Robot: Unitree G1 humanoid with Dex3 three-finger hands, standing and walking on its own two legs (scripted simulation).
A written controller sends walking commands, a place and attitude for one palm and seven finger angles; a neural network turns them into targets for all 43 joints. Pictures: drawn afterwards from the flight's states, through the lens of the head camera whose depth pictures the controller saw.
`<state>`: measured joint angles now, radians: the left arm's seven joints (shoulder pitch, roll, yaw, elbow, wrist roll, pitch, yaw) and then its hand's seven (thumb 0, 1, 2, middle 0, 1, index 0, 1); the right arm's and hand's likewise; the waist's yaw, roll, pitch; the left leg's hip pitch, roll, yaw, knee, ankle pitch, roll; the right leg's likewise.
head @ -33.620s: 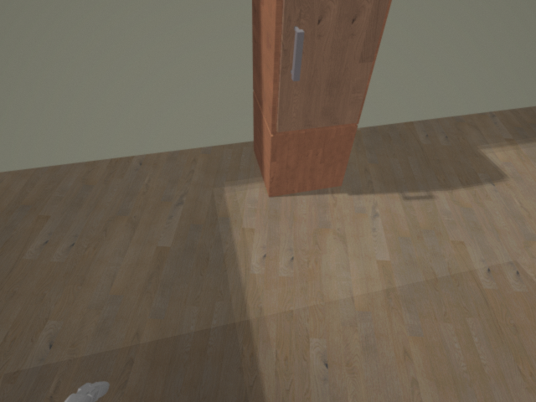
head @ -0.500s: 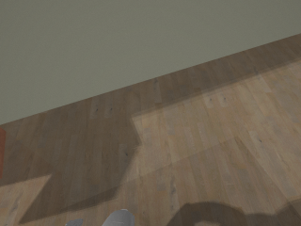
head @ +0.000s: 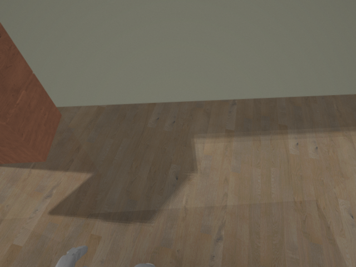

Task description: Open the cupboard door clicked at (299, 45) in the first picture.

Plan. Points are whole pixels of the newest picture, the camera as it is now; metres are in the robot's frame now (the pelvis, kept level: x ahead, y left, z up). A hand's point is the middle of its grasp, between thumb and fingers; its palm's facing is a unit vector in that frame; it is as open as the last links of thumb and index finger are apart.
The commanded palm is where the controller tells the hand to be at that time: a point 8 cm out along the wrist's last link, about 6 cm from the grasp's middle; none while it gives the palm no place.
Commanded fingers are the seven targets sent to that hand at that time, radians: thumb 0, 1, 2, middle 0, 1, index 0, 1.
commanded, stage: turn to face it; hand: left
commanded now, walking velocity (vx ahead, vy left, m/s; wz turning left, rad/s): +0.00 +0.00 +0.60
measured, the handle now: out of the picture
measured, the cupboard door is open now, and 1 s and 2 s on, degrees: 46 46 46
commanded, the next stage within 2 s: take the last steps up to it in 1.32 s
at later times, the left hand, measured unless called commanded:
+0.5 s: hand out of the picture -0.02 +0.22 -0.19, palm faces +0.35 -0.91 -0.21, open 7.4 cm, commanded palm none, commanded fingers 0.00 0.90 0.90 -0.20 -0.30 -0.20 -0.30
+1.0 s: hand out of the picture +0.03 +0.20 -0.13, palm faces +0.54 -0.79 -0.29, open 7.4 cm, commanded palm none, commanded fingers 0.00 0.90 0.90 -0.20 -0.30 -0.20 -0.30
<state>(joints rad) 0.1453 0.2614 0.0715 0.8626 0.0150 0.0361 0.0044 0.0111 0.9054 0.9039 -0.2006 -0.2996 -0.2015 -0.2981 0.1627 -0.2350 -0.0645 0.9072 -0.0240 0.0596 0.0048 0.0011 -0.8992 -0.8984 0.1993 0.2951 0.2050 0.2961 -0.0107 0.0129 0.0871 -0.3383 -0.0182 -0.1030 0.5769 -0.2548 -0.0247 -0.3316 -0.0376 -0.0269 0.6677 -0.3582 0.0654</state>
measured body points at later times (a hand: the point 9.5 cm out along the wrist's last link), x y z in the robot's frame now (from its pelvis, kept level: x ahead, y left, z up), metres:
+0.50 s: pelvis +0.00 +0.01 +0.00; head +0.04 +0.07 +0.44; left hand -0.04 +0.27 -0.17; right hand +0.20 -0.20 -0.12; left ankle -0.01 +0.09 -0.73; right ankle +0.01 -0.14 -0.67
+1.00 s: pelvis +0.03 -0.04 +0.01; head +0.09 -0.03 +0.45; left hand +0.00 +0.24 -0.11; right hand +0.21 -0.24 -0.15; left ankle -0.04 +0.07 -0.67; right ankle +0.07 -0.14 -0.73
